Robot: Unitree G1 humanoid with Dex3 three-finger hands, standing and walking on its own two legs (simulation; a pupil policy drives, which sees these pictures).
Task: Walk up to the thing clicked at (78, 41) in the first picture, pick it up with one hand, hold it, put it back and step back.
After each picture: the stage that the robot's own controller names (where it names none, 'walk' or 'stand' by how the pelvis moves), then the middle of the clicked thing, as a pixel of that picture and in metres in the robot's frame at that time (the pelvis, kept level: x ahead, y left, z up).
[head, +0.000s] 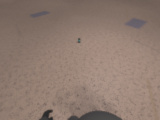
stand; (79, 40) +1.86 +0.33 -0.72
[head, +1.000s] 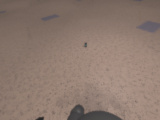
walk; (85, 44) +1.74 +0.25 -0.72
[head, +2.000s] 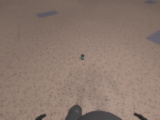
walk; (82, 57) +1.18 +0.22 -0.70
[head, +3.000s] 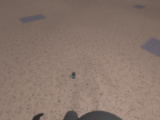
walk; (73, 75) +0.76 +0.22 -0.70
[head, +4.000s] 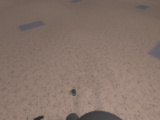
walk; (73, 92) +0.49 +0.20 -0.71
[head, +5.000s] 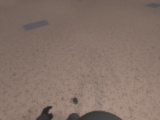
stand; (75, 100) +0.35 +0.18 -0.71
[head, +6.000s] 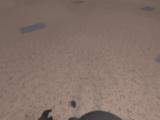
stand; (73, 104) +0.33 +0.19 -0.72
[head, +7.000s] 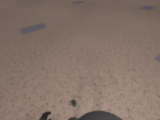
stand; (73, 103) +0.35 +0.20 -0.73
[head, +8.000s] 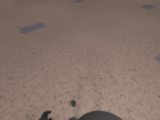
stand; (73, 103) +0.33 +0.20 -0.73
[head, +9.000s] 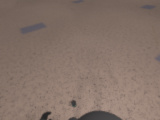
stand; (73, 103) +0.33 +0.19 -0.73
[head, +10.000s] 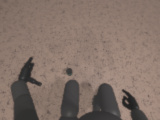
go down; (69, 72) +0.40 +0.19 -0.43
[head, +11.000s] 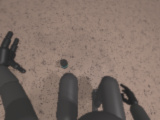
go down; (64, 64) +0.43 +0.22 -0.32
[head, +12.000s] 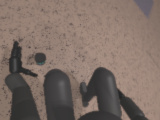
close in; (40, 59) +0.41 +0.26 -0.23
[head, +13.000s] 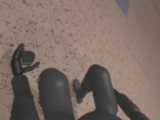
close; (28, 58) +0.41 +0.27 -0.22
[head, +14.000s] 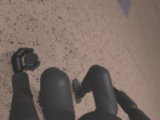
lift; (30, 59) +0.38 +0.26 -0.23
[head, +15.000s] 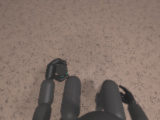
lift; (62, 72) +0.32 +0.21 -0.04
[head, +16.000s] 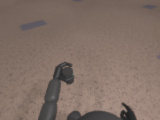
hold; (68, 76) +0.32 +0.16 +0.05
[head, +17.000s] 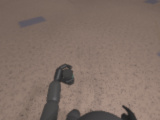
hold; (68, 77) +0.32 +0.16 +0.01
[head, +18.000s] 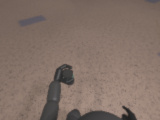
hold; (68, 77) +0.32 +0.16 +0.01
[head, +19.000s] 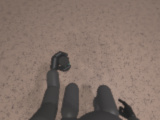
crouch; (65, 64) +0.41 +0.18 -0.06
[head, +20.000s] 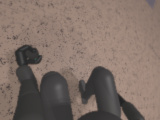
lower; (34, 56) +0.42 +0.26 -0.21
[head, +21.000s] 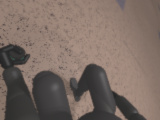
lower; (18, 56) +0.42 +0.28 -0.23
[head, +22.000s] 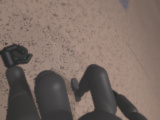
lower; (21, 55) +0.42 +0.28 -0.23
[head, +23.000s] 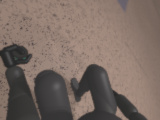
lower; (21, 55) +0.42 +0.28 -0.23
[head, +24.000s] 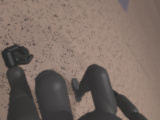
loosen; (22, 56) +0.41 +0.28 -0.22
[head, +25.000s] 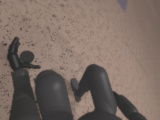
withdraw; (26, 59) +0.41 +0.26 -0.23
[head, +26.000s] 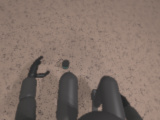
walk; (65, 64) +0.43 +0.20 -0.31
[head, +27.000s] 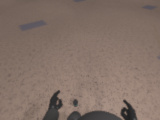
stand; (75, 103) +0.35 +0.15 -0.66
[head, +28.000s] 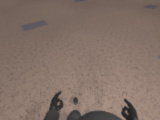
stand; (75, 101) +0.37 +0.16 -0.67
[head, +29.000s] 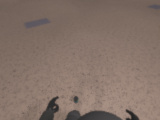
stand; (76, 99) +0.37 +0.16 -0.68
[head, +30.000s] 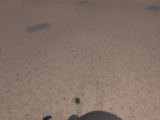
walk; (77, 101) +0.38 +0.16 -0.72
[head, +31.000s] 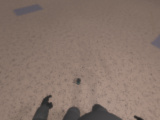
walk; (78, 81) +0.54 +0.11 -0.70
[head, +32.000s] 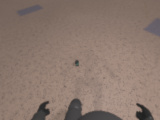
walk; (77, 63) +0.86 +0.25 -0.68
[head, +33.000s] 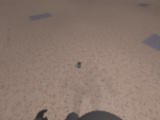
stand; (79, 64) +1.00 +0.18 -0.71
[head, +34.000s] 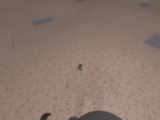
stand; (80, 67) +1.00 +0.20 -0.73
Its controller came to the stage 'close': yes
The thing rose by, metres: 0.72
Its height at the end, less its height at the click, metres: +0.00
